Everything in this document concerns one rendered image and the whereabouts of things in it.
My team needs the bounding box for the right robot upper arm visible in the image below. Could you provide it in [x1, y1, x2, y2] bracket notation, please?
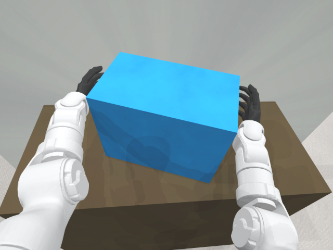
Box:
[231, 206, 304, 250]

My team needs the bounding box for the left robot hand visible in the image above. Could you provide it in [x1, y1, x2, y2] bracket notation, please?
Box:
[76, 66, 104, 96]

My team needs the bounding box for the carton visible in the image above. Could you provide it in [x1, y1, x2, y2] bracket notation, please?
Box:
[86, 52, 240, 183]

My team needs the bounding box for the left robot upper arm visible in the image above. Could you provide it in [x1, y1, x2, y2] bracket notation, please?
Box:
[0, 157, 89, 250]

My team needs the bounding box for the pedestal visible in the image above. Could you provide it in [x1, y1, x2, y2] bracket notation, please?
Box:
[0, 102, 332, 250]

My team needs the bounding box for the robot right forearm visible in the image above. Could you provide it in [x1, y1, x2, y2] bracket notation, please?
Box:
[233, 120, 292, 222]

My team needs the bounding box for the robot left forearm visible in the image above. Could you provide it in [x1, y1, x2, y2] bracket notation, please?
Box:
[18, 92, 89, 205]

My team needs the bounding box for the right robot hand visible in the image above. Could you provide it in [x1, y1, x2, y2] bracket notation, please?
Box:
[238, 84, 261, 123]

